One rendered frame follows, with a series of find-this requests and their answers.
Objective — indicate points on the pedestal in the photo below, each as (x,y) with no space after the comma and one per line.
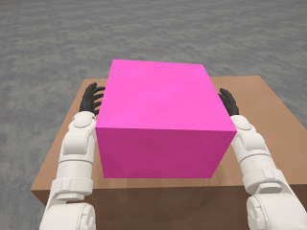
(216,203)

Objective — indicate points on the robot right upper arm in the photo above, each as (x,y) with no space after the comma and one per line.
(280,211)

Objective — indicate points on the right robot hand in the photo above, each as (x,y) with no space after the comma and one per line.
(229,102)

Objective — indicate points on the left robot hand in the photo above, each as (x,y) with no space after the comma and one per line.
(88,99)

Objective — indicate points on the robot left upper arm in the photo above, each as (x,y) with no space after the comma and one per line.
(70,216)

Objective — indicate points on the carton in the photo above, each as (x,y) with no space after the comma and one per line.
(161,120)

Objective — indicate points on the robot right forearm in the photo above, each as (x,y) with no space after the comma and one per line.
(261,176)

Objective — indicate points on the robot left forearm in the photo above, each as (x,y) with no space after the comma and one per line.
(76,158)

